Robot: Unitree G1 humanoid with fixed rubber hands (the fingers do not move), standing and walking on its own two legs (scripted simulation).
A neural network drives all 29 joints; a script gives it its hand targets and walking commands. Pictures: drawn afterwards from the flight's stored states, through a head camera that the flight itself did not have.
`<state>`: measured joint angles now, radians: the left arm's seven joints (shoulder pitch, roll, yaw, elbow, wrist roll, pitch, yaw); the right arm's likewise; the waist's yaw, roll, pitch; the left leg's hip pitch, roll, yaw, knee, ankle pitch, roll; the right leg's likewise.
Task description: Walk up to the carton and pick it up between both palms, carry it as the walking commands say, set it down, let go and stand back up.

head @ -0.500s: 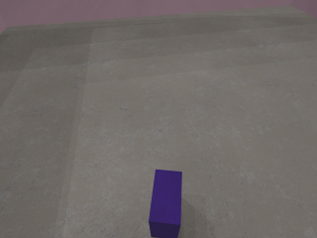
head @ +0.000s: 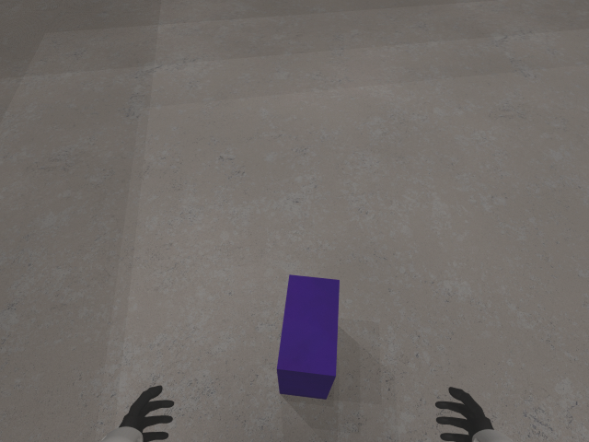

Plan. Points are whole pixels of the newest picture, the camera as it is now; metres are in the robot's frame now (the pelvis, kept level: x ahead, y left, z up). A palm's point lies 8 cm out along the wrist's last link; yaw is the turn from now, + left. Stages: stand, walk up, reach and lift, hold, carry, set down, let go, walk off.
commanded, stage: reach and lift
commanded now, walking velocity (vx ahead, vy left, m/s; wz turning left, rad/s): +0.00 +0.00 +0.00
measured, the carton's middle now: (308, 339) +0.46 -0.01 -0.61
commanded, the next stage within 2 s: none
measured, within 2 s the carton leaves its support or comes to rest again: neither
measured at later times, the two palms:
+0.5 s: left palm (177, 410) +0.19 +0.20 -0.14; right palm (444, 421) +0.19 -0.20 -0.14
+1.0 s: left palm (216, 331) +0.33 +0.17 -0.18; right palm (409, 339) +0.33 -0.18 -0.18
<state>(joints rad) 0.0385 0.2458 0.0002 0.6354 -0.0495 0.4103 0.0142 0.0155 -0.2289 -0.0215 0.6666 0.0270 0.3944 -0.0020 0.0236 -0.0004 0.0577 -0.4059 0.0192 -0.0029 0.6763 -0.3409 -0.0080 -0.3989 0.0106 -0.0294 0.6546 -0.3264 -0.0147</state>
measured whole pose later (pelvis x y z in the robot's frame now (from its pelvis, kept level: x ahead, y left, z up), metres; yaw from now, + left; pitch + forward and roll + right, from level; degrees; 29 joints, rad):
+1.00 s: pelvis -0.07 +0.01 -0.07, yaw +0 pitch +27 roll +0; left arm -0.73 0.07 0.19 0.74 0.05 0.33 0.14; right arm -0.75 -0.12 -0.26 0.77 -0.06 0.30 -0.09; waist -0.01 0.00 0.07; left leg -1.16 0.00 0.03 1.00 -0.32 0.01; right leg -1.17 -0.01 0.00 1.00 -0.31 0.01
